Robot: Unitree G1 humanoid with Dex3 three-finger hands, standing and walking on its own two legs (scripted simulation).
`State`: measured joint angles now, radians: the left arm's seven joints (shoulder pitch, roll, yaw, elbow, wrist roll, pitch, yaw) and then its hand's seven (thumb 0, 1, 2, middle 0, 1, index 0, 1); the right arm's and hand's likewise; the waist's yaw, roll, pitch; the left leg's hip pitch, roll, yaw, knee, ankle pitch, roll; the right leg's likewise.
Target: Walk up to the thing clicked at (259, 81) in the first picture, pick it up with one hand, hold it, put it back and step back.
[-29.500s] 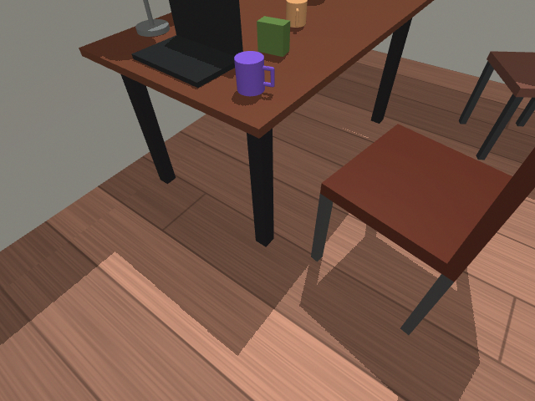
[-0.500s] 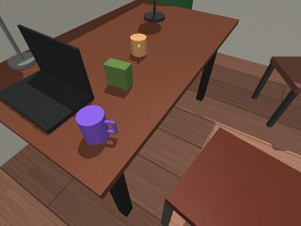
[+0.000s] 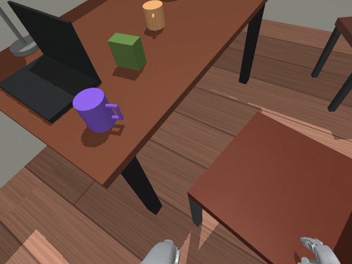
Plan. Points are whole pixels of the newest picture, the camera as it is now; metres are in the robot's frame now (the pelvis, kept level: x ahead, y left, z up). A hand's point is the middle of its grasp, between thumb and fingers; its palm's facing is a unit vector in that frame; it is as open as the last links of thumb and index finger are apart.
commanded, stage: step back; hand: left
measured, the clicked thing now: (101, 111) +0.51 +0.26 +0.02
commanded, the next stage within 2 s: none
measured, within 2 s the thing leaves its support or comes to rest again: neither
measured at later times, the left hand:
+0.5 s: hand out of the picture -0.06 +0.30 -0.15, palm faces +0.15 -0.91 -0.39, open 7.3 cm
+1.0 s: hand out of the picture -0.14 +0.28 -0.12, palm faces +0.05 -0.88 -0.48, open 7.3 cm
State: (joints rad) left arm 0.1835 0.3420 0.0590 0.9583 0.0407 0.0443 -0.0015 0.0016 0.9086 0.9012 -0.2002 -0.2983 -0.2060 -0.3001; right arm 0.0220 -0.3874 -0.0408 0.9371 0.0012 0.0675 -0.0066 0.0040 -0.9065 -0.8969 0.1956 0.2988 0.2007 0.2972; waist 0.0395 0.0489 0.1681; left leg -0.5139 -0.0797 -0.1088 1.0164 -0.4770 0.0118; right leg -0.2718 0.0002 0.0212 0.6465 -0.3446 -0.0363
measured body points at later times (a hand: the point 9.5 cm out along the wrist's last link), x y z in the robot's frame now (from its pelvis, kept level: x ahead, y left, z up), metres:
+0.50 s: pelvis -0.11 +0.02 +0.00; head -0.06 +0.04 +0.45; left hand -0.06 +0.35 -0.12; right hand +0.08 -0.26 -0.10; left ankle -0.09 +0.13 -0.73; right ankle -0.11 -0.13 -0.64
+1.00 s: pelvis -0.25 +0.00 +0.00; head -0.19 -0.03 +0.44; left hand -0.14 +0.33 -0.09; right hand -0.17 -0.32 -0.15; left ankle -0.30 +0.15 -0.67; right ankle -0.17 -0.12 -0.73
